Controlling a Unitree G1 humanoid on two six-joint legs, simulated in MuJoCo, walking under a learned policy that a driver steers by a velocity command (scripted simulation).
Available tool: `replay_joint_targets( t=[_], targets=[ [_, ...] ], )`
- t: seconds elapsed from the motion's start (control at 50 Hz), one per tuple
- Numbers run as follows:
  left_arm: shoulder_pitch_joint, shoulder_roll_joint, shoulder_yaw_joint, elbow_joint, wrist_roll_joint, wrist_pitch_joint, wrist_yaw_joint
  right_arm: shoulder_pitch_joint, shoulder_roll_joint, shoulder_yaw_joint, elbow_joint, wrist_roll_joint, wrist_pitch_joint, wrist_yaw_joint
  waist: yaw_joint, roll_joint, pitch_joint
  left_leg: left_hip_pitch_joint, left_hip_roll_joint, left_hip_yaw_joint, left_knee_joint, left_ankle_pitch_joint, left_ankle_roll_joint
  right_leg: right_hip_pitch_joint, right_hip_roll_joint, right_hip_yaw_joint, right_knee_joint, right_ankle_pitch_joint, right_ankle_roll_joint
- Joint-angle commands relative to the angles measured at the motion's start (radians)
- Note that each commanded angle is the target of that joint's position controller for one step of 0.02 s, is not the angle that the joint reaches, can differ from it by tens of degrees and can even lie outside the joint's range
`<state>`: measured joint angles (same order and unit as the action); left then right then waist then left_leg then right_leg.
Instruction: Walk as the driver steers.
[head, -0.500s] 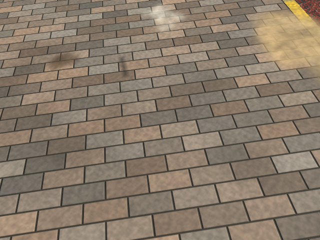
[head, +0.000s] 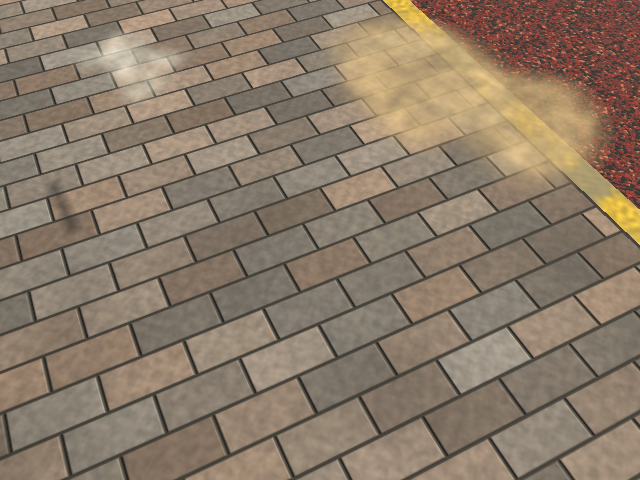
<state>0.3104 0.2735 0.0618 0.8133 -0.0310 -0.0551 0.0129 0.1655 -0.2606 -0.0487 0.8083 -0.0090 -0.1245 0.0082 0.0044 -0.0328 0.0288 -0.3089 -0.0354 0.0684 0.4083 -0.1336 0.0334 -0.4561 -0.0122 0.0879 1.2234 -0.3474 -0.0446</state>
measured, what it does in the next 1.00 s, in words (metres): walks ahead, turning left: right foot, then left foot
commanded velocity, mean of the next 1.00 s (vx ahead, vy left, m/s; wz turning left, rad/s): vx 0.50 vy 0.00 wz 0.27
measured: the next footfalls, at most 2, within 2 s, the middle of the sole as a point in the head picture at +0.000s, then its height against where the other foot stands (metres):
right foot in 0.34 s outside the picture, level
left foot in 0.88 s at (274, 425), level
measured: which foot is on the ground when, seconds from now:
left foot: down 0.00-0.36, up 0.38-0.86, down 0.88-1.00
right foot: up 0.00-0.32, down 0.34-0.90, up 0.92-1.00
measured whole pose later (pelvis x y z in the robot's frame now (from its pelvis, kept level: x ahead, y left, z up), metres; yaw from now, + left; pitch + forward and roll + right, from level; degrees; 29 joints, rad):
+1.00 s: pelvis +0.51 +0.03 -0.01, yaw +22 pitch +2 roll -1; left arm 0.23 0.28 0.06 0.80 -0.02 -0.11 0.01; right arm 0.18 -0.28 -0.08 0.72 0.02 -0.05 0.05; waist 0.01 -0.01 0.06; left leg -0.42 -0.07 0.03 0.58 -0.19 0.10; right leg -0.37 -0.07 0.02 1.24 -0.41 0.00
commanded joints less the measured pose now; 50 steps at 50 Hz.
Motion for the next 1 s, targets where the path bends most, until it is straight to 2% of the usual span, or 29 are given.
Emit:
replay_joint_targets(
  t=[0.02, 0.08, 0.14, 0.18, 0.24, 0.28, 0.32, 0.34, 0.36, 0.38, 0.4, 0.42, 0.44, 0.46, 0.48, 0.56, 0.64, 0.72, 0.78, 0.82, 0.84, 0.86, 0.88, 0.9, 0.92, 0.94, 0.96, 0.98, 1.0],
  targets=[
    [0.032, 0.026, 0.011, -0.078, -0.002, 0.004, -0.005, 0.035, -0.084, -0.023, -0.019, 0.001, -0.017, 0.005, 0.0, 0.098, -0.044, 0.152, 0.283, -0.26, -0.256, 0.051, 0.175, -0.171, -0.115, 0.031, -0.009, 0.059, 0.003],
    [-0.034, 0.013, 0.002, -0.118, 0.012, 0.007, -0.003, 0.074, -0.122, -0.036, 0.017, 0.006, -0.024, 0.01, -0.002, 0.067, -0.013, 0.154, 0.296, -0.195, -0.293, 0.134, 0.208, -0.24, -0.12, 0.043, -0.134, 0.125, 0.01],
    [-0.132, 0.011, -0.011, -0.15, 0.027, -0.014, -0.017, 0.093, -0.14, -0.035, 0.035, 0.021, -0.008, 0.01, -0.014, 0.061, 0.002, 0.168, 0.261, -0.137, -0.296, 0.185, 0.203, -0.233, -0.127, -0.019, -0.35, 0.274, 0.014],
    [-0.222, 0.005, -0.019, -0.17, 0.025, -0.029, -0.028, 0.12, -0.155, -0.034, 0.041, 0.033, 0.005, 0.008, -0.046, 0.069, 0.02, 0.145, 0.228, -0.104, -0.277, 0.181, 0.181, -0.168, -0.097, -0.069, -0.491, 0.338, 0.023],
    [-0.31, 0.025, -0.019, -0.206, 0.011, -0.041, -0.042, 0.195, -0.185, -0.036, 0.065, 0.041, 0.021, 0.007, -0.074, 0.097, 0.028, 0.193, 0.26, -0.145, -0.236, 0.135, 0.167, -0.12, -0.063, -0.081, -0.608, 0.319, 0.031],
    [-0.303, 0.062, -0.006, -0.215, 0.006, -0.05, -0.047, 0.203, -0.195, -0.038, 0.074, 0.045, 0.033, 0.003, -0.049, 0.123, 0.017, 0.236, 0.29, -0.186, -0.187, 0.114, 0.145, -0.066, -0.044, -0.075, -0.675, 0.27, 0.014],
    [-0.157, 0.114, 0.024, -0.174, 0.013, -0.056, -0.04, 0.185, -0.192, -0.033, 0.073, 0.043, 0.043, -0.001, 0.043, 0.123, -0.06, 0.209, 0.252, -0.163, -0.02, 0.247, 0.104, 0.172, -0.003, -0.103, -0.745, 0.252, -0.018],
    [0.008, 0.173, 0.051, -0.136, 0.024, -0.056, -0.028, 0.179, -0.145, -0.016, 0.062, 0.031, 0.04, -0.002, 0.118, 0.092, -0.173, 0.099, 0.19, -0.113, 0.206, 0.225, 0.065, 0.421, -0.07, -0.044, -0.726, 0.269, -0.058],
    [0.151, 0.275, 0.076, -0.125, 0.05, -0.046, -0.015, 0.232, -0.039, 0.015, 0.027, 0.01, 0.026, -0.001, 0.131, -0.128, -0.335, -0.239, 0.068, -0.032, 0.597, -0.118, -0.003, 0.784, -0.341, 0.291, -0.728, 0.227, -0.16],
    [0.185, 0.254, 0.066, -0.115, 0.053, -0.043, -0.02, 0.287, -0.028, 0.019, 0.029, 0.038, 0.012, -0.002, 0.119, -0.261, -0.431, -0.409, 0.011, -0.152, 0.823, -0.452, -0.011, 0.831, -0.447, 0.625, -0.882, 0.097, -0.24],
    [0.132, 0.172, 0.043, -0.116, 0.042, -0.047, -0.025, 0.239, -0.123, -0.01, 0.028, 0.066, 0.012, -0.004, 0.11, -0.156, -0.296, -0.485, 0.063, -0.206, 0.912, -0.393, -0.002, 0.723, -0.412, 0.522, -0.906, 0.042, -0.206],
    [0.057, 0.124, 0.027, -0.122, 0.03, -0.05, -0.029, 0.178, -0.132, -0.015, 0.01, 0.066, 0.017, -0.006, 0.083, -0.123, -0.193, -0.496, 0.106, -0.179, 0.902, -0.303, 0.006, 0.596, -0.374, 0.366, -0.924, 0.075, -0.175],
    [-0.016, 0.086, 0.016, -0.121, 0.03, -0.054, -0.035, 0.15, -0.12, -0.018, 0.008, 0.05, 0.028, -0.011, 0.05, -0.074, -0.129, -0.454, 0.14, -0.172, 0.858, -0.224, 0.002, 0.476, -0.326, 0.261, -0.962, 0.134, -0.156],
    [-0.064, 0.056, 0.01, -0.118, 0.032, -0.06, -0.037, 0.154, -0.112, -0.026, 0.011, 0.041, 0.043, -0.012, 0.017, -0.089, -0.087, -0.408, 0.166, -0.179, 0.812, -0.168, 0.0, 0.395, -0.287, 0.168, -1.001, 0.185, -0.14],
    [-0.089, 0.05, 0.012, -0.11, 0.037, -0.067, -0.038, 0.17, -0.092, -0.026, 0.013, 0.042, 0.058, -0.008, -0.006, -0.1, -0.069, -0.356, 0.176, -0.177, 0.795, -0.129, -0.004, 0.337, -0.268, 0.105, -1.033, 0.229, -0.132],
    [-0.069, 0.074, 0.029, -0.064, 0.047, -0.082, -0.019, 0.125, -0.052, -0.026, -0.018, 0.039, 0.087, -0.004, -0.022, -0.036, -0.019, -0.402, 0.171, -0.191, 0.724, -0.011, -0.018, 0.323, -0.262, -0.058, -1.076, 0.415, -0.143],
    [-0.042, 0.109, 0.04, -0.033, 0.045, -0.07, -0.001, 0.014, -0.037, -0.02, -0.063, 0.031, 0.085, 0.015, 0.005, -0.025, 0.02, -0.424, 0.159, -0.161, 0.498, 0.149, -0.02, 0.36, -0.255, -0.169, -1.094, 0.402, -0.127],
    [0.01, 0.145, 0.052, -0.007, 0.032, -0.053, 0.009, -0.131, -0.027, -0.01, -0.125, 0.028, 0.081, 0.042, 0.058, -0.005, 0.069, -0.432, 0.151, -0.085, 0.344, 0.17, 0.002, 0.434, -0.282, -0.238, -1.087, 0.393, -0.115],
    [0.033, 0.163, 0.059, 0.012, 0.017, -0.034, 0.008, -0.187, -0.036, -0.011, -0.168, 0.032, 0.081, 0.058, 0.066, -0.013, 0.081, -0.431, 0.135, -0.036, 0.281, 0.072, 0.035, 0.523, -0.302, -0.272, -1.03, 0.466, -0.095],
    [0.017, 0.191, 0.065, 0.011, 0.011, -0.021, 0.01, -0.165, -0.059, -0.023, -0.184, 0.032, 0.084, 0.063, 0.033, -0.041, 0.04, -0.329, 0.081, 0.024, 0.263, -0.026, 0.071, 0.547, -0.301, -0.304, -0.925, 0.754, -0.075],
    [0.007, 0.208, 0.069, 0.007, 0.007, -0.014, 0.013, -0.108, -0.082, -0.036, -0.178, 0.034, 0.087, 0.061, -0.005, -0.063, -0.008, -0.234, 0.038, 0.056, 0.264, -0.076, 0.092, 0.549, -0.295, -0.318, -0.825, 0.934, -0.064],
    [-0.013, 0.217, 0.07, 0.003, 0.002, -0.004, 0.014, 0.021, -0.121, -0.06, -0.15, 0.038, 0.088, 0.057, -0.082, -0.059, -0.078, -0.062, -0.015, 0.081, 0.219, -0.067, 0.123, 0.516, -0.269, -0.342, -0.646, 1.041, -0.044],
    [-0.01, 0.204, 0.062, -0.004, 0.004, -0.004, 0.017, 0.189, -0.193, -0.099, -0.104, 0.038, 0.092, 0.041, -0.162, -0.022, -0.168, 0.22, -0.041, 0.04, 0.163, -0.009, 0.162, 0.368, -0.225, -0.354, -0.397, 0.934, -0.003],
    [0.026, 0.09, 0.029, -0.044, 0.045, -0.017, 0.015, 0.257, -0.305, -0.126, -0.086, 0.038, 0.099, 0.018, -0.124, 0.21, -0.226, 0.512, 0.199, -0.362, 0.125, -0.004, 0.258, -0.003, -0.121, -0.342, -0.034, 0.202, 0.054],
    [0.048, 0.05, 0.005, -0.089, 0.031, -0.062, 0.004, 0.234, -0.333, -0.116, -0.129, 0.028, 0.079, 0.026, -0.069, 0.273, -0.404, 0.698, 0.379, -0.923, -0.071, -0.189, 0.432, -0.259, 0.05, -0.087, 0.2, -0.27, 0.078],
    [-0.089, 0.135, 0.024, -0.116, -0.008, -0.09, -0.007, 0.238, -0.241, -0.091, -0.123, 0.023, 0.067, 0.035, -0.128, 0.135, -0.338, 0.672, 0.363, -0.845, -0.134, -0.176, 0.365, -0.371, -0.002, 0.014, 0.226, -0.193, 0.056],
    [-0.119, 0.131, 0.021, -0.128, -0.016, -0.101, -0.009, 0.199, -0.198, -0.079, -0.119, 0.027, 0.058, 0.035, -0.1, 0.119, -0.217, 0.545, 0.327, -0.684, -0.123, -0.103, 0.325, -0.392, -0.043, -0.001, 0.158, -0.101, 0.032],
    [-0.113, 0.122, 0.021, -0.11, 0.008, -0.103, 0.001, 0.12, -0.165, -0.069, -0.134, 0.031, 0.055, 0.033, -0.048, 0.037, -0.149, 0.388, 0.276, -0.562, -0.117, -0.011, 0.283, -0.328, -0.089, -0.001, 0.072, -0.026, 0.029],
    [-0.1, 0.137, 0.032, -0.102, 0.03, -0.094, 0.007, 0.063, -0.127, -0.057, -0.15, 0.026, 0.054, 0.03, -0.01, 0.047, -0.115, 0.27, 0.238, -0.479, -0.129, 0.086, 0.262, -0.253, -0.116, 0.001, -0.002, 0.017, 0.034]
  ],
)
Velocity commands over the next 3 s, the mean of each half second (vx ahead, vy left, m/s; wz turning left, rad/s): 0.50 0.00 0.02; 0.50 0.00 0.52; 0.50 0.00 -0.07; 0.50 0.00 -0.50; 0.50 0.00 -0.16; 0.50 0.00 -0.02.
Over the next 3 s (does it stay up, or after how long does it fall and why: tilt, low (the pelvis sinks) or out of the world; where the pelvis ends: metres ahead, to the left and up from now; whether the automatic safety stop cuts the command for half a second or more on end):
stays up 1.59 0.17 -0.01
